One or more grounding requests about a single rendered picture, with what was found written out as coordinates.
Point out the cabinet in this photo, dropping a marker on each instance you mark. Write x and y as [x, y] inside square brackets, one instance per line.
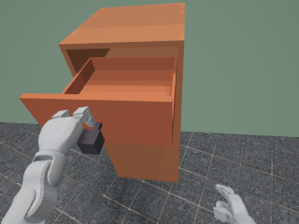
[135, 31]

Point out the drawer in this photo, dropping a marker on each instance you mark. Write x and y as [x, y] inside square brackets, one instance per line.
[133, 97]

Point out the right robot hand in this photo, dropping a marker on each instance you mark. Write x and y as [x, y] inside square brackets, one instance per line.
[225, 211]

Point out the handle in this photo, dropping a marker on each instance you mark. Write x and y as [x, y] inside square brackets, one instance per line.
[91, 140]

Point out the robot right forearm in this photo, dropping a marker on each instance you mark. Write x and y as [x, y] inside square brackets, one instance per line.
[242, 218]

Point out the left robot hand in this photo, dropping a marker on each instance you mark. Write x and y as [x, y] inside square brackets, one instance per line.
[62, 132]

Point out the robot left forearm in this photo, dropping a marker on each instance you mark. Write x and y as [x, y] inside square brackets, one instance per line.
[37, 197]

